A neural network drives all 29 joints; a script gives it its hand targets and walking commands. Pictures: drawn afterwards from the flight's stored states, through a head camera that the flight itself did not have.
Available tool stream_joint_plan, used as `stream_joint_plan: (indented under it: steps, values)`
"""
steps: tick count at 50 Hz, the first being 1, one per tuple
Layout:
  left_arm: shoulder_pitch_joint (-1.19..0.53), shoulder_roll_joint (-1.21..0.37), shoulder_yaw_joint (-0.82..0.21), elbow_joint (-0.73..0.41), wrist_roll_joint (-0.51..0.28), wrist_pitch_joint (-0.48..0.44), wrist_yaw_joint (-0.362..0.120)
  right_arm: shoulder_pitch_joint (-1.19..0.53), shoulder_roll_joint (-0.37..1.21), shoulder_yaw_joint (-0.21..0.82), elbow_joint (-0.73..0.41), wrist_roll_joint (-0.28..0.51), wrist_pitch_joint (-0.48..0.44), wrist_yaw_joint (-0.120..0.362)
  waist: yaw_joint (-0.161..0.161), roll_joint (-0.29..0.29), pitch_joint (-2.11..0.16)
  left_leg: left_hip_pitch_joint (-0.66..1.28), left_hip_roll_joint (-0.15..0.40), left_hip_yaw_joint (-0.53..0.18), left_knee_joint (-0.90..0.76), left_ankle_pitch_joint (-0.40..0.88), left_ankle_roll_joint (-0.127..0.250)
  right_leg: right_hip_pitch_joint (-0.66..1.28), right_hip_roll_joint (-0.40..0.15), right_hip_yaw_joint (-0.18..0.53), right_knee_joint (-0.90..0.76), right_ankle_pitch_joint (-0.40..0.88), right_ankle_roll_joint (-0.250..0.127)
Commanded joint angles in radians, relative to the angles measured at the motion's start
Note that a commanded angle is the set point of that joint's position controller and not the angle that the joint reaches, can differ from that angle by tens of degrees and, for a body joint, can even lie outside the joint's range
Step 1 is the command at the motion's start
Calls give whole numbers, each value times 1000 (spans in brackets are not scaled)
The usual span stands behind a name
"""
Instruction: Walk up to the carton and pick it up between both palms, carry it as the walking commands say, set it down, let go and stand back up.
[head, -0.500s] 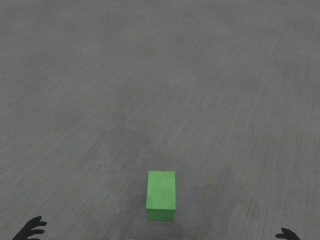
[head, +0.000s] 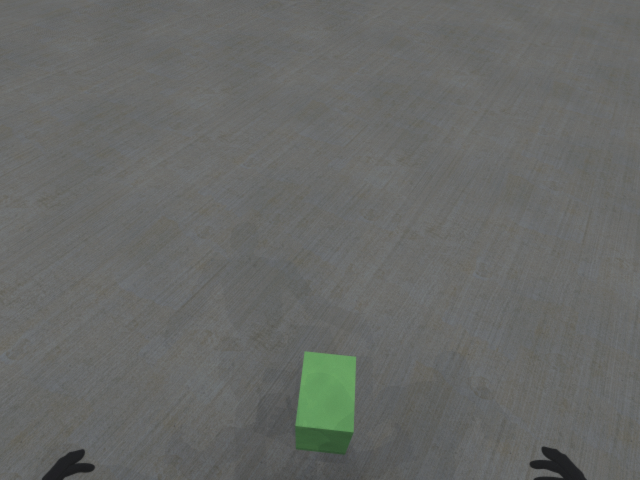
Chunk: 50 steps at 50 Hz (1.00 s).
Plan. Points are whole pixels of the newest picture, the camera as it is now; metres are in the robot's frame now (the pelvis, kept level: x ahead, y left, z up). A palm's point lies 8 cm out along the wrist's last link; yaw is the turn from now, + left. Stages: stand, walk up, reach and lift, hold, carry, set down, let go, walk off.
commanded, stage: walk up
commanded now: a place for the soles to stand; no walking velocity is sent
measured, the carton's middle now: (325, 404) +0.43 -0.03 -0.65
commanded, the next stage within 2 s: reach and lift in 0.30 s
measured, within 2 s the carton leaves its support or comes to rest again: neither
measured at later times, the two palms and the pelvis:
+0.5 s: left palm (96, 461) +0.17 +0.29 -0.09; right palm out of the picture +0.15 -0.32 -0.09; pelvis +0.00 -0.01 -0.01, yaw -4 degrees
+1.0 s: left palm (166, 396) +0.26 +0.24 -0.14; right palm (504, 417) +0.25 -0.27 -0.14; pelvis -0.02 -0.01 -0.05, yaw -5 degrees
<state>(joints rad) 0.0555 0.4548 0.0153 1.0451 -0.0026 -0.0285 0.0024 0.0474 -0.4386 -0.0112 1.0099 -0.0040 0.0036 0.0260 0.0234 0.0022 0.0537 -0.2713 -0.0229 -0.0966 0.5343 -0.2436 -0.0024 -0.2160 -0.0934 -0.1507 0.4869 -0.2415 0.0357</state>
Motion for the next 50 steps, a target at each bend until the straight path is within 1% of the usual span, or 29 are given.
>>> stream_joint_plan:
  steps: [1,15,16,17,18,19,20,23,24,25,26,27,29,35,37,39,42,47,50]
  values:
    - [-46,184,35,-37,1,-9,4,-36,-188,-37,-39,1,-4,-3,-8,24,-97,-15,91,-104,-111,171,62,84,-67,115,-91,12,-70]
    - [-51,179,43,-37,3,-3,3,-39,-180,-39,-48,-2,2,-2,-7,12,-98,-1,87,-92,-134,199,54,121,-72,105,-108,31,-70]
    - [-129,-13,122,-388,-4,30,-9,-79,-60,-158,-331,-64,16,44,-37,-15,49,-151,-38,90,-110,-31,-61,-3,136,52,15,-45,20]
    - [-71,19,147,-444,32,77,-20,-45,-93,-193,-335,-79,60,62,-18,72,50,-226,-3,89,-162,-141,-55,58,166,22,56,-41,24]
    - [-22,29,176,-453,70,109,-27,-19,-106,-220,-352,-98,94,66,-22,80,56,-256,6,107,-179,-180,-60,83,170,23,52,-40,19]
    - [8,43,195,-477,89,133,-33,10,-115,-229,-385,-110,126,67,-34,80,56,-259,8,124,-181,-216,-53,124,175,23,55,-51,17]
    - [29,39,204,-493,99,156,-37,22,-102,-229,-425,-111,150,67,-34,70,38,-257,6,129,-169,-215,-38,144,177,23,60,-49,17]
    - [25,50,255,-538,109,197,-49,-15,-49,-220,-519,-110,184,56,0,0,-71,-170,-22,153,-63,-71,-20,103,157,58,58,-29,19]
    - [14,57,270,-546,111,201,-52,-33,-26,-207,-537,-102,189,52,24,-19,-105,-134,-28,158,-26,-19,-19,79,145,77,57,-18,19]
    - [0,67,280,-550,108,202,-55,-57,-6,-188,-553,-87,191,46,53,-29,-130,-120,-27,162,3,16,-18,67,137,97,62,0,21]
    - [-10,72,282,-549,100,201,-57,-76,7,-173,-563,-74,193,40,73,-29,-152,-126,-26,166,27,40,-18,67,134,113,75,26,26]
    - [-11,74,280,-543,91,200,-58,-85,14,-164,-571,-65,196,31,82,-30,-169,-137,-26,169,49,60,-19,65,134,125,91,57,28]
    - [-14,71,268,-528,80,199,-62,-93,25,-155,-580,-58,200,13,81,-30,-185,-171,-27,170,90,101,-22,39,136,139,124,127,30]
    - [-57,45,237,-506,66,179,-61,-75,69,-141,-533,-59,194,-26,40,-10,-301,-298,-36,154,187,269,-35,-30,137,167,239,409,23]
    - [-82,33,230,-510,59,168,-57,-95,76,-140,-524,-62,185,-33,28,-6,-341,-335,-36,150,207,299,-39,-54,135,172,268,445,19]
    - [-116,17,223,-520,50,163,-51,-133,73,-145,-519,-63,178,-36,19,0,-374,-354,-34,145,221,308,-42,-96,136,172,286,422,15]
    - [-183,-17,212,-535,39,167,-40,-212,64,-155,-511,-62,174,-32,10,3,-406,-381,-33,140,235,275,-44,-181,135,169,303,335,11]
    - [-308,-80,194,-546,19,193,-19,-365,64,-163,-490,-64,189,-14,-11,-1,-428,-415,-28,133,253,145,-40,-321,135,152,327,140,-1]
    - [-399,-112,206,-545,14,210,0,-461,75,-171,-466,-63,198,-3,-3,2,-433,-433,-27,131,260,59,-42,-389,134,141,336,31,-4]
